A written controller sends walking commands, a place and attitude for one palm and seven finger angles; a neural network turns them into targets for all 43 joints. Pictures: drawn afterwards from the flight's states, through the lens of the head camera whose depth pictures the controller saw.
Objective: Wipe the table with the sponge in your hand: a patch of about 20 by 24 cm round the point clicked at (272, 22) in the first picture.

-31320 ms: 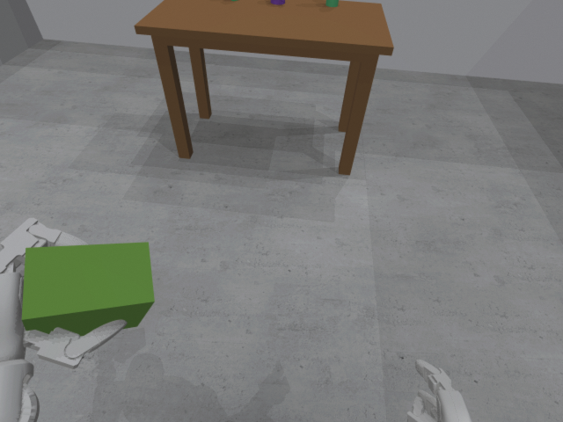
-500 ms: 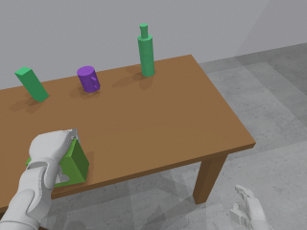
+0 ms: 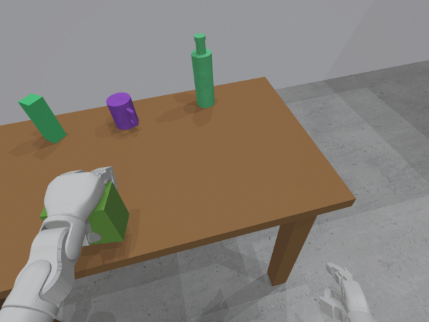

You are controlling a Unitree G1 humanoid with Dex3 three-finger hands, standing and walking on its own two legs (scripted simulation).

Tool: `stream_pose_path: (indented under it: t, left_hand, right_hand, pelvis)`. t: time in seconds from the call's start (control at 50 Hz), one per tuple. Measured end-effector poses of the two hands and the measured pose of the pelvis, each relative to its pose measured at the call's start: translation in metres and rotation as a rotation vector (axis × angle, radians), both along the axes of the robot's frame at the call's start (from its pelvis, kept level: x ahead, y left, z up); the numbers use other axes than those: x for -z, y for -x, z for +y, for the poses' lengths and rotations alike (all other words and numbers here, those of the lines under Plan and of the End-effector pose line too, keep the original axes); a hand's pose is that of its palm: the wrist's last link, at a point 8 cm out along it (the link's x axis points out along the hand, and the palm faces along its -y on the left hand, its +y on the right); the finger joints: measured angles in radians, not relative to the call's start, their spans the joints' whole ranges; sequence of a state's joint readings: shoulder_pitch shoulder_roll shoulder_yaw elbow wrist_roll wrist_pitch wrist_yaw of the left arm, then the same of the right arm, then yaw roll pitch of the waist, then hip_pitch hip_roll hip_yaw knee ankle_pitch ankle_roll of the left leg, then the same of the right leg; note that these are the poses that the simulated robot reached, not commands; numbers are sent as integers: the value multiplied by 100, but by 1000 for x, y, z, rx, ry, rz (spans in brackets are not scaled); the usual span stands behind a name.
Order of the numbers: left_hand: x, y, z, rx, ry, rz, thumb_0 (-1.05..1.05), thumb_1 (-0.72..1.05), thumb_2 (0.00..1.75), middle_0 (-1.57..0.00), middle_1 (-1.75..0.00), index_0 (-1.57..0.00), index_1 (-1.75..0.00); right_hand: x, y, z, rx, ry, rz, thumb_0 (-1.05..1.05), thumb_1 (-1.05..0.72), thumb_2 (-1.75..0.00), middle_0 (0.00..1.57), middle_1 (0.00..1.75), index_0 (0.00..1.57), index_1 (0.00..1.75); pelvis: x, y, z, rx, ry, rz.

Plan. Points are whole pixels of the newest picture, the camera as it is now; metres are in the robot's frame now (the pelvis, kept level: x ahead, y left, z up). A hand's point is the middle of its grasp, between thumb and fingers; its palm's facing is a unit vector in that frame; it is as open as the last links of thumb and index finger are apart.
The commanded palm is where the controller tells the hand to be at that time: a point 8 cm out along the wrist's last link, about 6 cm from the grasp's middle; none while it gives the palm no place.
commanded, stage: move the sponge above the wiping area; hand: left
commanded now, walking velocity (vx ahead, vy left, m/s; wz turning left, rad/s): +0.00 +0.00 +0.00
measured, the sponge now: (93, 219) +0.26 +0.30 +0.03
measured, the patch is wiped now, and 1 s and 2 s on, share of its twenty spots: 0.00 0.00 0.00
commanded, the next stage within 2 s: lower the sponge onto the table in 2.00 s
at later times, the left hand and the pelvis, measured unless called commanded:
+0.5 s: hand (82, 192) +0.28 +0.29 +0.10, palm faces +0.14 -0.01 -0.99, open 10.5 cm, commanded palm +0.24 +0.30 +0.14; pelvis +0.00 -0.01 +0.00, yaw -1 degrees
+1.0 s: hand (62, 185) +0.28 +0.33 +0.12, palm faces +0.16 -0.01 -0.99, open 10.5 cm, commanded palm +0.24 +0.30 +0.14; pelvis +0.00 -0.01 +0.00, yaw +0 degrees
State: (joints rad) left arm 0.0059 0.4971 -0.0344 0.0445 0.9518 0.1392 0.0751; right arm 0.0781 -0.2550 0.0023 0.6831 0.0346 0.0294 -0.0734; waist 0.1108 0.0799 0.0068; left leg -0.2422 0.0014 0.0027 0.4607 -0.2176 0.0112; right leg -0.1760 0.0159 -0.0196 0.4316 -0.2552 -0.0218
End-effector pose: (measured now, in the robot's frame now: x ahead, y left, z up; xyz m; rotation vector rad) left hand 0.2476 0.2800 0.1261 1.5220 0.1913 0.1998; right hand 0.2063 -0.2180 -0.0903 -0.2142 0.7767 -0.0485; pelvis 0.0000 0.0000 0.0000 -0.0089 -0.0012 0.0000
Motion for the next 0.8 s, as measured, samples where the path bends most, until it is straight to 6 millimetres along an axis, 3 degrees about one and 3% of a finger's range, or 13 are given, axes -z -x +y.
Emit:
stream_pose_path:
  t: [0.1,0.2,0.26,0.32,0.38,0.42,0.5,0.56,0.62,0.66,0.74,0.8]
  left_hand:
    - [-26,-1,29,-186,-11,-112,0,-53,102,-69,-128,-70,-129]
    - [-10,0,47,-333,15,54,0,-53,102,-69,-128,-70,-129]
    - [10,1,32,-260,52,164,0,-53,102,-69,-128,-70,-129]
    - [19,2,5,-99,77,180,0,-54,102,-69,-128,-70,-129]
    - [11,1,-16,33,48,93,0,-53,102,-70,-128,-70,-129]
    - [0,-2,-16,48,10,12,0,-53,102,-70,-128,-70,-129]
    - [-26,-6,8,-102,-21,-131,0,-53,102,-69,-128,-70,-129]
    - [-34,-3,32,-271,-8,-125,0,-53,102,-69,-128,-70,-129]
    - [-21,5,43,-367,16,-5,0,-53,102,-69,-128,-70,-129]
    - [-4,9,40,-359,42,100,0,-53,102,-69,-129,-70,-129]
    - [24,13,13,-181,91,219,0,-53,102,-69,-129,-70,-129]
    - [22,11,-8,-13,70,158,0,-53,102,-70,-128,-71,-129]
  right_hand:
    - [2,-2,0,11,-37,9,1,-91,-90,20,30,20,30]
    - [1,-8,-2,9,-54,1,1,-91,-90,20,30,20,30]
    - [-1,-12,-3,-1,-42,-21,1,-91,-90,20,30,20,30]
    - [-4,-15,-3,-10,-17,-38,1,-91,-90,20,30,20,30]
    - [-6,-15,-3,-12,-1,-45,1,-91,-90,20,30,20,30]
    - [-5,-14,-2,-7,-5,-37,1,-91,-90,20,30,20,30]
    - [-1,-12,-3,7,-40,-13,1,-91,-90,20,30,20,30]
    - [0,-11,-4,13,-65,-2,1,-91,-90,20,30,20,30]
    - [0,-13,-7,12,-71,-4,1,-91,-90,20,30,20,30]
    - [-1,-15,-9,7,-61,-15,1,-91,-90,20,30,20,30]
    - [-4,-17,-10,-10,-13,-36,1,-91,-90,20,30,20,30]
    - [-6,-16,-9,-15,20,-42,1,-91,-90,20,30,20,30]
  pelvis:
    - [-1,0,-2,0,-2,0]
    - [-1,1,-4,-18,-4,2]
    - [-1,1,-4,-25,-3,3]
    - [0,-1,-3,-19,-2,1]
    - [0,-4,-4,-9,-1,0]
    - [0,-4,-5,2,-2,-1]
    - [0,-5,-8,13,-4,0]
    - [-1,-5,-8,8,-7,0]
    - [-1,-4,-8,-6,-8,-3]
    - [0,-3,-8,-17,-7,-2]
    - [1,-2,-7,-22,-3,-3]
    - [1,-2,-7,-13,-1,-6]
